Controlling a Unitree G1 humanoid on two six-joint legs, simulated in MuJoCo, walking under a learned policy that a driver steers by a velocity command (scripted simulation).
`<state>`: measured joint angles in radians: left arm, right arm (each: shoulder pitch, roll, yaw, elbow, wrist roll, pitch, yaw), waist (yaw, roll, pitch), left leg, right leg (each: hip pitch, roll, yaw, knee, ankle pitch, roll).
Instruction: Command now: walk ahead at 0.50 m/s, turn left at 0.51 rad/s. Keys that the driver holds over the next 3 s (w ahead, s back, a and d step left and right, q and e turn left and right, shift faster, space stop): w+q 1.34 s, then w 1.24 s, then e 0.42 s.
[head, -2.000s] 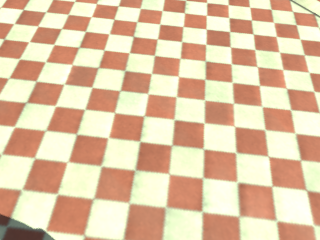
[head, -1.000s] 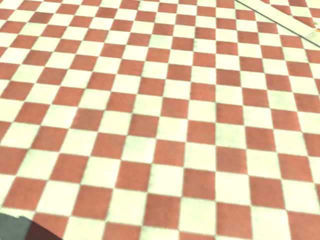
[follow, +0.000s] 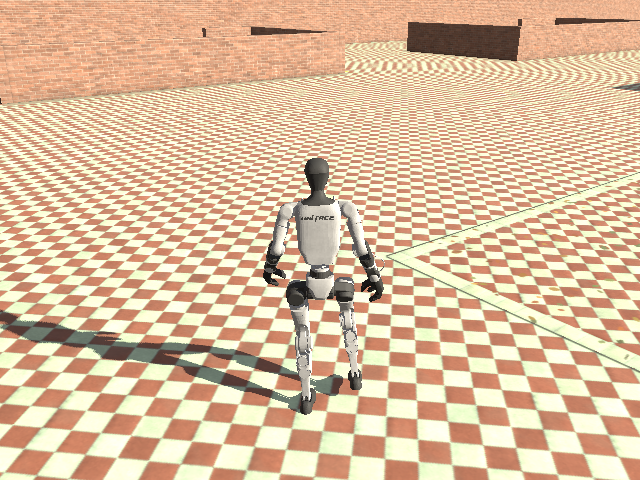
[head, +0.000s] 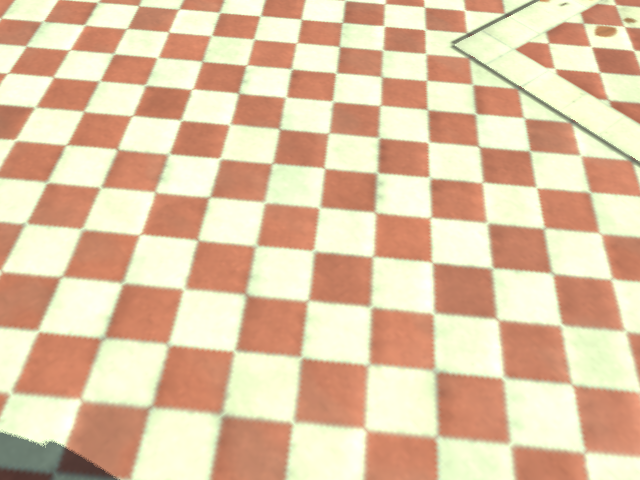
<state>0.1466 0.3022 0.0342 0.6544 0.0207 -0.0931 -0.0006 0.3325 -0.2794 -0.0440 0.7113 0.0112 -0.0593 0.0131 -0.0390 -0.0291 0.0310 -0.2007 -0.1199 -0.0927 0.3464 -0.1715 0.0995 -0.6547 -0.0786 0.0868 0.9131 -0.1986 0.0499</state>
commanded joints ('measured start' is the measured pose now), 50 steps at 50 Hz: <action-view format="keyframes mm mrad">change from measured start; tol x32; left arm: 1 -68 47 11 -70 -1 -10 3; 50 -70 64 19 -20 -3 -6 -4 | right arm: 1 -18 -178 -51 -57 10 -8 -20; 50 -56 -180 -66 -111 4 0 -22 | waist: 1 2 97 -36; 11 108 128 -186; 13 102 -300 -410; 32 121 -30 48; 39 -69 240 -454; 50 18 84 -34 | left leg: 1 -65 192 -161 -105 260 136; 10 75 219 -337 123 219 57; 13 -502 36 -94 852 -428 -72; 15 -586 136 -68 958 -280 -90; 36 -93 63 207 224 21 36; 39 649 469 -780 -15 -198 342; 50 -66 218 -176 -109 209 162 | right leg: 1 86 47 -39 -198 197 25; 10 353 95 -17 -499 158 -68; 13 1065 -359 687 -549 -139 -336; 19 532 -169 167 -713 41 -230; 32 690 -193 -191 -716 353 -188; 36 691 -168 -286 -321 871 -131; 39 -106 114 -18 492 -407 -25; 50 75 13 -35 -131 149 26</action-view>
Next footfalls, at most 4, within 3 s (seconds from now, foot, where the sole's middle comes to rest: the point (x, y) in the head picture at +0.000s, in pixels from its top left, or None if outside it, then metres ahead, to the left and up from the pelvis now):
0.22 right None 0.32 -0.13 -0.78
0.74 left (209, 464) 0.50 0.21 -0.78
1.22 right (228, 319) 0.84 0.19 -0.78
1.72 left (61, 337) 0.80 0.57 -0.78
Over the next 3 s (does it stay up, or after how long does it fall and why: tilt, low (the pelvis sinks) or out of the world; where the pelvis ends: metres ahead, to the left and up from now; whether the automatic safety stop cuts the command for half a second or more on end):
stays up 1.15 0.88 -0.01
